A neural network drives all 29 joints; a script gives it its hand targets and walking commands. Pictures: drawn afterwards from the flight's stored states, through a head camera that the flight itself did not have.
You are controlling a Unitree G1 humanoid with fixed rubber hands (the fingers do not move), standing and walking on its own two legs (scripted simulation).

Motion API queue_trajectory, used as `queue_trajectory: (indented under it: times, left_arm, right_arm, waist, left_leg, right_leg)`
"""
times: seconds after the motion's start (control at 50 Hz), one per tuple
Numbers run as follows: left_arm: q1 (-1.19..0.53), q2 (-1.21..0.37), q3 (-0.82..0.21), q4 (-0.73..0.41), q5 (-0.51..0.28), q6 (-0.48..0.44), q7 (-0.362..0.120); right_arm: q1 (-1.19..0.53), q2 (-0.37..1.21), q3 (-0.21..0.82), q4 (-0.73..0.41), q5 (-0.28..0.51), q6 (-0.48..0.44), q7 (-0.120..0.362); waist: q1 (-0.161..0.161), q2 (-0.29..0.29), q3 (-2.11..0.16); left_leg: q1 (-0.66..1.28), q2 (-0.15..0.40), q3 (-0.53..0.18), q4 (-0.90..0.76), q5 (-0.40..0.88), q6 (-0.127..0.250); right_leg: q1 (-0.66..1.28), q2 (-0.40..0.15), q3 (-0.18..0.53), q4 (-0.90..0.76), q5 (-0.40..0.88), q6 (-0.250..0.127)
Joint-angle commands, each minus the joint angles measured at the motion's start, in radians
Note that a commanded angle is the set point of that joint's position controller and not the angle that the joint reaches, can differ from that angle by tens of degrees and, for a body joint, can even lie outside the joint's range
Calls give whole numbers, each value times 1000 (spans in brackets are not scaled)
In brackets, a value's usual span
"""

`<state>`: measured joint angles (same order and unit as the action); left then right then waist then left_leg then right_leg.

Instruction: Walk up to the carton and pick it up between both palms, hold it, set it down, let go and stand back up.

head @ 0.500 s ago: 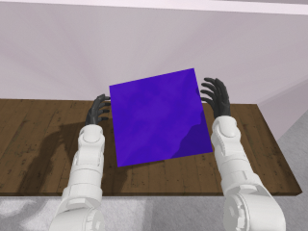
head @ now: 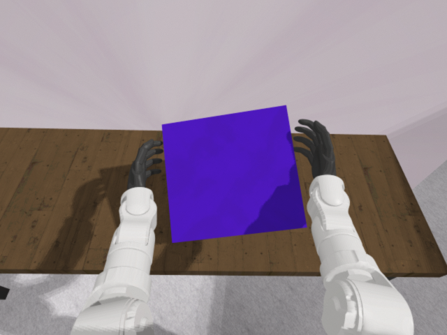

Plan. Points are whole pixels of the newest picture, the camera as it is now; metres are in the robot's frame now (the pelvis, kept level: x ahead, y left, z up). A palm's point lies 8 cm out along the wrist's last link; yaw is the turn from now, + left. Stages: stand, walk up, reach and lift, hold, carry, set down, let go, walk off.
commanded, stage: set down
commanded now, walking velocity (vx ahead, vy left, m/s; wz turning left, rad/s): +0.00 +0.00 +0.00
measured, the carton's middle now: (233, 177) +0.43 -0.01 -0.03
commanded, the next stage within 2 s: none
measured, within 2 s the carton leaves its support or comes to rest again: neither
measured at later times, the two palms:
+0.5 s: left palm (142, 181) +0.39 +0.17 +0.01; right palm (311, 173) +0.41 -0.16 +0.02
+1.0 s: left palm (152, 177) +0.41 +0.16 +0.00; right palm (314, 173) +0.43 -0.17 +0.00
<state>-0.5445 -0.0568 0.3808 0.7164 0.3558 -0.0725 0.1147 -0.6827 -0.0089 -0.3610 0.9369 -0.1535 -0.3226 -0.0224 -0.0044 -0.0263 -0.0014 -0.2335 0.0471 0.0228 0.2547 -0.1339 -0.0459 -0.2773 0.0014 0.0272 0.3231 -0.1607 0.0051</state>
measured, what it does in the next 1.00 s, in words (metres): stands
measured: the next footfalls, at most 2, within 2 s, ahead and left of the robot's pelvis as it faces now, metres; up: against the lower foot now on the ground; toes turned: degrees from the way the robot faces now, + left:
none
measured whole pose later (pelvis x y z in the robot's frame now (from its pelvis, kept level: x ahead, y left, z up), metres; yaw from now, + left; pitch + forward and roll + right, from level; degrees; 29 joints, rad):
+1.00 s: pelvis +0.01 +0.00 -0.01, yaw +0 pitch +21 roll +0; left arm -0.65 -0.07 0.42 0.88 0.35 -0.29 0.15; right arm -0.75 -0.05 -0.54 1.08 -0.30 -0.41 0.02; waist 0.03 -0.02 -0.11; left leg -0.51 0.06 0.03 0.28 -0.13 -0.05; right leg -0.54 0.01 0.03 0.32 -0.14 0.00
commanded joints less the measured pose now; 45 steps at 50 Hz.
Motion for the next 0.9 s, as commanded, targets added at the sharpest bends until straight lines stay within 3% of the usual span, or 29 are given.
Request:
queue_trajectory:
  times: [0.0,0.06,0.08,0.12,0.14,0.16,0.2,0.24,0.28,0.3,0.34,0.36,0.38,0.4,0.42,0.44,0.46,0.5,0.52,0.58,0.6,0.62,0.64,0.66,0.7,0.74,0.78,0.8,0.88]
  left_arm:
    - [-722,-454,-214,-31,-27,-169,-122]
    - [-697,-486,-224,-38,-19,-187,-104]
    - [-735,-482,-224,-57,-18,-193,-95]
    - [-673,-490,-195,-8,6,-182,-88]
    - [-702,-481,-212,9,-13,-190,-86]
    - [-654,-465,-205,5,3,-185,-81]
    - [-600,-452,-162,71,8,-178,-100]
    - [-618,-454,-182,44,4,-194,-101]
    - [-596,-476,-191,74,3,-194,-103]
    - [-563,-479,-174,90,5,-189,-111]
    - [-631,-474,-205,64,-1,-208,-107]
    - [-619,-481,-184,72,15,-211,-109]
    - [-606,-478,-196,75,4,-223,-110]
    - [-623,-485,-190,75,5,-226,-101]
    - [-617,-486,-188,90,2,-235,-92]
    - [-642,-462,-201,88,0,-237,-86]
    - [-609,-482,-205,88,1,-256,-86]
    - [-609,-500,-193,121,7,-263,-81]
    - [-657,-496,-224,88,-17,-288,-77]
    - [-624,-456,-169,159,11,-290,-88]
    - [-629,-461,-168,147,26,-281,-86]
    - [-630,-466,-139,168,27,-279,-79]
    - [-619,-489,-172,181,16,-277,-77]
    - [-630,-469,-165,149,26,-293,-68]
    - [-648,-477,-165,169,18,-289,-64]
    - [-622,-456,-129,216,29,-290,-70]
    - [-600,-450,-103,213,53,-297,-79]
    - [-649,-431,-124,210,34,-283,-73]
    - [-609,-479,-138,219,29,-296,-69]
  right_arm:
    - [-479,450,163,44,-208,-20,164]
    - [-470,445,162,44,-208,-39,174]
    - [-475,446,138,98,-215,-36,172]
    - [-501,421,132,53,-213,-38,177]
    - [-525,411,111,62,-221,-42,180]
    - [-472,415,117,87,-233,-39,176]
    - [-475,411,141,73,-234,-41,180]
    - [-466,422,148,70,-235,-47,167]
    - [-471,421,127,83,-239,-61,163]
    - [-479,429,138,62,-243,-65,161]
    - [-452,438,97,138,-253,-66,159]
    - [-517,442,99,67,-254,-82,168]
    - [-460,456,141,105,-240,-86,168]
    - [-473,419,82,120,-260,-92,174]
    - [-525,416,92,103,-262,-105,173]
    - [-559,404,71,81,-259,-110,178]
    - [-541,427,100,63,-282,-135,173]
    - [-536,405,62,94,-301,-137,178]
    - [-523,421,61,131,-299,-145,173]
    - [-504,412,57,163,-293,-130,174]
    - [-487,412,35,170,-303,-126,178]
    - [-510,399,24,211,-311,-113,186]
    - [-526,374,4,179,-315,-137,182]
    - [-533,403,49,166,-301,-140,187]
    - [-548,359,-10,191,-336,-136,185]
    - [-533,368,2,183,-335,-127,193]
    - [-519,393,22,178,-329,-136,189]
    - [-514,366,-18,228,-309,-109,193]
    - [-541,377,20,230,-307,-145,201]
  waist:
    - [52,18,-552]
    - [58,65,-626]
    - [45,62,-618]
    - [80,56,-624]
    - [59,47,-634]
    - [65,57,-613]
    - [89,4,-574]
    - [65,8,-637]
    - [51,20,-629]
    - [80,-15,-610]
    - [21,25,-641]
    - [59,28,-635]
    - [53,13,-628]
    - [53,54,-676]
    - [61,25,-731]
    - [70,51,-702]
    - [79,22,-744]
    - [73,41,-745]
    - [42,46,-792]
    - [81,26,-657]
    - [59,59,-686]
    - [82,34,-668]
    - [56,44,-710]
    - [98,57,-741]
    - [50,36,-730]
    - [96,15,-718]
    - [121,-14,-690]
    - [76,51,-662]
    - [100,21,-679]
  left_leg:
    - [144,-21,90,76,278,10]
    - [212,-19,87,103,365,-19]
    - [215,-19,83,110,390,-20]
    - [218,-12,82,105,393,-14]
    - [206,-8,83,102,341,-8]
    - [226,-15,85,109,368,-11]
    - [149,-19,99,111,381,10]
    - [144,-20,97,132,446,3]
    - [138,-16,88,138,472,-6]
    - [114,-23,101,124,456,6]
    - [108,-16,93,132,455,-4]
    - [88,-25,91,128,437,-2]
    - [99,-18,89,142,479,-5]
    - [127,-9,88,153,491,-13]
    - [149,-2,88,172,538,-11]
    - [153,-9,91,152,507,-11]
    - [148,-14,91,178,547,-11]
    - [147,-12,93,174,552,-20]
    - [144,-6,80,201,581,-22]
    - [86,-23,101,161,486,-1]
    - [106,-13,99,159,487,-6]
    - [104,-1,91,161,485,5]
    - [124,0,89,167,513,-11]
    - [150,-7,96,177,561,-11]
    - [131,-6,97,168,522,-10]
    - [77,3,94,167,477,8]
    - [49,-17,103,162,509,14]
    - [36,-19,95,142,462,8]
    - [47,-1,100,173,555,5]
  right_leg:
    - [107,30,-126,-13,279,2]
    - [41,46,-142,-9,303,-15]
    - [24,50,-140,-8,306,-17]
    - [33,48,-138,-16,295,-22]
    - [-5,50,-130,-29,242,-33]
    - [2,50,-135,-14,273,-28]
    - [41,34,-119,-14,318,-21]
    - [97,30,-117,18,459,-10]
    - [69,36,-120,25,473,-12]
    - [114,29,-113,15,503,-6]
    - [85,27,-120,44,484,-5]
    - [106,18,-112,36,477,-4]
    - [106,29,-116,47,512,-1]
    - [42,36,-137,42,431,-14]
    - [0,44,-132,23,422,-27]
    - [-10,46,-141,3,377,-32]
    - [-7,36,-138,26,459,-18]
    - [-33,46,-141,26,419,-36]
    - [-57,42,-135,29,439,-35]
    - [-21,27,-119,20,421,-18]
    - [-16,29,-123,27,407,-30]
    - [-60,32,-123,19,347,-37]
    - [-102,45,-144,4,354,-48]
    - [-85,39,-130,18,384,-37]
    - [-119,46,-140,7,356,-40]
    - [-125,39,-126,7,318,-41]
    - [-31,23,-118,25,440,-21]
    - [-40,22,-116,24,377,-26]
    - [-91,32,-123,35,437,-31]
